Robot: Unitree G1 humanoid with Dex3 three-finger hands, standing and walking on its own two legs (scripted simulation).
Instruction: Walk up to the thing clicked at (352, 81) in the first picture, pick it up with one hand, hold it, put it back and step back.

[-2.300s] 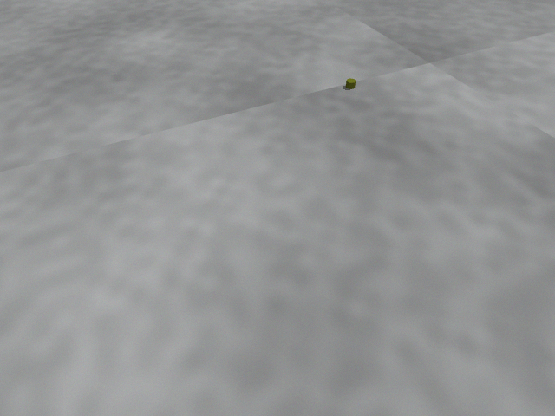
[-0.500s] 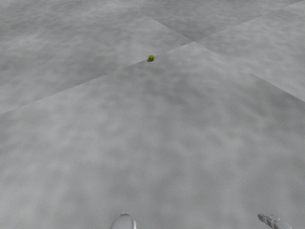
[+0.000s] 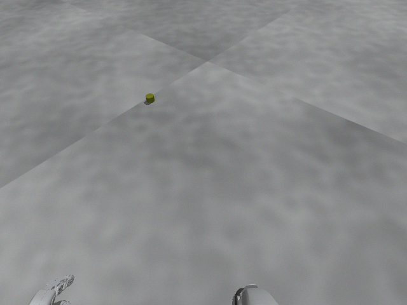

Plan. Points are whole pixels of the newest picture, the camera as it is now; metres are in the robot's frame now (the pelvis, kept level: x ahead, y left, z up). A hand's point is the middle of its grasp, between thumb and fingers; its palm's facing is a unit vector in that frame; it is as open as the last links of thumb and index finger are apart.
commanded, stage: walk up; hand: left
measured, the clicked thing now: (150, 98) +1.76 +0.30 -0.74
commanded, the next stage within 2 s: none
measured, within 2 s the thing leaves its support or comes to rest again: neither
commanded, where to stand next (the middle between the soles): +1.38 +0.05 m, yaw +1 degrees
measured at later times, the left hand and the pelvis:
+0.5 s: hand (88, 254) +0.31 +0.28 -0.15, palm faces +0.03 -0.93 -0.37, open 7.4 cm; pelvis +0.31 -0.01 +0.00, yaw +1 degrees
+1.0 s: hand (116, 136) +0.69 +0.25 -0.12, palm faces -0.05 -0.92 -0.39, open 7.3 cm; pelvis +0.57 -0.02 -0.01, yaw +0 degrees
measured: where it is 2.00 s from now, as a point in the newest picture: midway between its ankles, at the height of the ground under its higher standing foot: (196, 175)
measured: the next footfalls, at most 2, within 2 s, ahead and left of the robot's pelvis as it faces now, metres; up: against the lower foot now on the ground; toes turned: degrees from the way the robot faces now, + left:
right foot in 0.04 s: +0.22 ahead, -0.14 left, +0.00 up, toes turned -4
left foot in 0.50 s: +0.49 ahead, +0.12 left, +0.00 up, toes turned +6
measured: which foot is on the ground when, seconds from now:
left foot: down 0.00-0.08, up 0.10-0.48, down 0.50-1.00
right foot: up 0.00-0.02, down 0.04-0.54, up 0.56-0.96, down 0.98-1.00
